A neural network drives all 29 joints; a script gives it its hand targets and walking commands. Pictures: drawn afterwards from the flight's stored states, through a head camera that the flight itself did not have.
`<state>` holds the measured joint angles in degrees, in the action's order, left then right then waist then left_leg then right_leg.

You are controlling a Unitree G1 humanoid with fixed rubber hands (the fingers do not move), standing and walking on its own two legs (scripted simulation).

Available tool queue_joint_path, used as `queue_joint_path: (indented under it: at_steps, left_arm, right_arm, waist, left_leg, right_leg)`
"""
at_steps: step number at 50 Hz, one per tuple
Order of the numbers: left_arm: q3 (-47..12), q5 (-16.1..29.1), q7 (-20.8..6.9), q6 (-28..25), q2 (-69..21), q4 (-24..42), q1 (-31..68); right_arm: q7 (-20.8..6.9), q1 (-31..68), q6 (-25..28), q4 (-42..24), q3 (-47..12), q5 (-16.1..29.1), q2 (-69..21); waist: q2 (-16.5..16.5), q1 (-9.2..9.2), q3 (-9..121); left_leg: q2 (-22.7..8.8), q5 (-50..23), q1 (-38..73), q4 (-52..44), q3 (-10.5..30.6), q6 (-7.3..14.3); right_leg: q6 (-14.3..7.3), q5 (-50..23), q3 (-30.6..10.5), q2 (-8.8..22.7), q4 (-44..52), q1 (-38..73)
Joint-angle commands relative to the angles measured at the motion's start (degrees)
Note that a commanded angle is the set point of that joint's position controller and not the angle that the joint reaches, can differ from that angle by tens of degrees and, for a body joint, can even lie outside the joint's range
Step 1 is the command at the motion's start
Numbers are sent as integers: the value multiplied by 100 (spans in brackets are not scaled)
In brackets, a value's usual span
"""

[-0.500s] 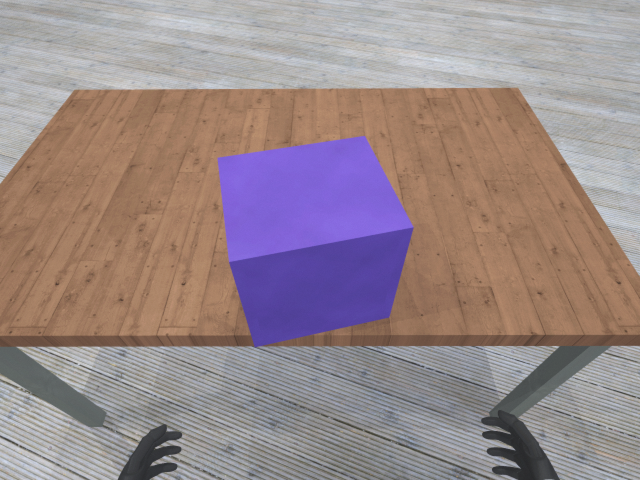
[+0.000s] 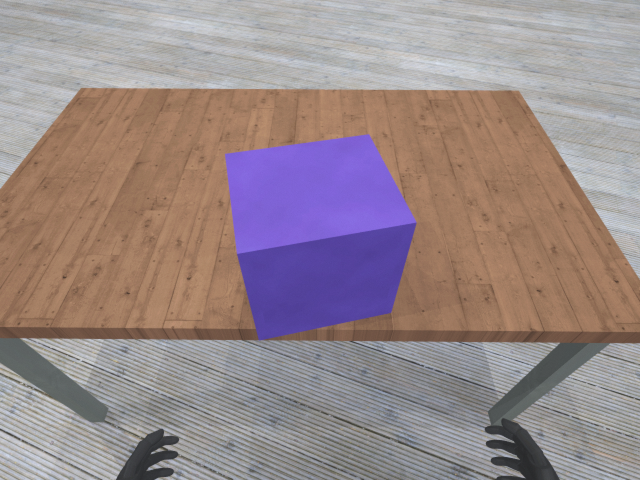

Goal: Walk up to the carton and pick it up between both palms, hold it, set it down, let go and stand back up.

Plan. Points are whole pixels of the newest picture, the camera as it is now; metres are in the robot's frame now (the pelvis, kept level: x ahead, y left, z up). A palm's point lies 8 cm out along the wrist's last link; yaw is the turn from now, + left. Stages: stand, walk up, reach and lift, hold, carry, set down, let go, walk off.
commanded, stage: stand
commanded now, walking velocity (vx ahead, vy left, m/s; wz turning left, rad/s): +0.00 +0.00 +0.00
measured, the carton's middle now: (313, 238) +0.46 +0.03 +0.00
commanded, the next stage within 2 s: walk up in 1.20 s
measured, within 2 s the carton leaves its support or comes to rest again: neither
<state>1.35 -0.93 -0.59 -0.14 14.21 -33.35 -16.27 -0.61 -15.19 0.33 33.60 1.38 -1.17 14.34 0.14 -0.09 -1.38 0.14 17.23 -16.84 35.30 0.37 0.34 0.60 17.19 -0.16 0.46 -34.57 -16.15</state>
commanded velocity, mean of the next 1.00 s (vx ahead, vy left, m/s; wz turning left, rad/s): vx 0.00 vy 0.00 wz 0.00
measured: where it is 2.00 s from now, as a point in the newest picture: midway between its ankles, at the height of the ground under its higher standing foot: outside the picture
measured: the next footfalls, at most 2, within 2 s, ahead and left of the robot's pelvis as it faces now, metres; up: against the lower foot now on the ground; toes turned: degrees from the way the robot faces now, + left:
left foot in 1.70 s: -0.03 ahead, +0.16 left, +0.00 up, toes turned -2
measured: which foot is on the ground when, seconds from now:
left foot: down 0.00-1.00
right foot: down 0.00-1.00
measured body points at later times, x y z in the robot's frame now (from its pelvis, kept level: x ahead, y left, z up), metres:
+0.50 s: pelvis +0.00 +0.00 +0.00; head +0.00 +0.00 +0.45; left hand +0.12 +0.25 -0.10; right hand +0.13 -0.26 -0.09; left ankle +0.02 +0.12 -0.73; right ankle +0.01 -0.13 -0.73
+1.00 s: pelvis +0.00 +0.00 +0.00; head +0.00 +0.00 +0.45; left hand +0.12 +0.26 -0.10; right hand +0.13 -0.26 -0.09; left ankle +0.02 +0.12 -0.73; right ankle +0.01 -0.13 -0.73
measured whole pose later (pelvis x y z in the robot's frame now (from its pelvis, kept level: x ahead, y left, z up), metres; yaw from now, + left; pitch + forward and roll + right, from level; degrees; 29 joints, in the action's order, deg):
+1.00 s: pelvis +0.00 +0.00 +0.00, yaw +0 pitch -2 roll +0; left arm 0.5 -0.6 -0.3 0.0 15.1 -35.5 -17.0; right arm -0.4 -16.2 0.0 35.3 0.8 -0.7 15.1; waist 0.1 -0.2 -1.1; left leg 0.2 16.6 -15.3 33.4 0.4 0.3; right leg 0.5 16.7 -0.1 0.5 -32.9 -14.7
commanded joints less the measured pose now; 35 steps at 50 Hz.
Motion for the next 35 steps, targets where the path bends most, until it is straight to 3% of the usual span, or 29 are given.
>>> queue_joint_path:
  at_steps: [1,2,5,13,24,25,28,33,35]
  left_arm:
    - [210,9,28,-125,695,444,66]
    - [207,3,26,-125,595,469,27]
    - [202,6,30,-132,683,462,93]
    - [206,8,32,-137,672,372,26]
    - [165,8,39,-138,682,321,18]
    - [144,7,36,-132,636,323,-61]
    - [161,4,40,-140,714,315,-39]
    - [155,14,52,-136,741,266,-16]
    - [136,25,48,-128,661,277,-22]
  right_arm:
    - [20,175,126,-559,178,26,563]
    - [21,191,124,-549,202,27,637]
    - [13,142,128,-559,196,46,616]
    - [22,60,131,-444,201,28,645]
    - [42,-15,123,-382,160,22,653]
    - [44,46,123,-386,172,25,723]
    - [36,37,111,-372,167,35,686]
    - [32,-58,136,-344,155,57,733]
    - [35,22,136,-368,153,47,729]
  waist:
    - [-130,12,148]
    - [-247,-39,164]
    - [44,21,-5]
    - [97,14,169]
    - [-57,-7,180]
    - [-250,-48,178]
    - [-2,-21,121]
    - [48,9,335]
    - [-109,-28,390]
  left_leg:
    - [-469,-266,-140,-793,612,184]
    - [-474,-254,-192,-773,647,183]
    - [-420,-204,-141,-755,568,137]
    - [-458,-413,-7,-695,562,157]
    - [-477,-346,-14,-800,604,155]
    - [-512,-330,-82,-868,659,175]
    - [-461,-260,-83,-821,619,174]
    - [-493,-699,92,-763,591,169]
    - [-505,-698,75,-766,575,157]
  right_leg:
    - [-232,-261,-446,368,506,109]
    - [-232,-244,-430,379,543,162]
    - [-220,-163,-447,374,676,-101]
    - [-221,-305,-457,419,660,42]
    - [-242,-318,-496,428,655,87]
    - [-224,-400,-468,391,597,147]
    - [-234,-308,-484,398,678,98]
    - [-227,-604,-437,411,581,154]
    - [-214,-695,-424,402,551,259]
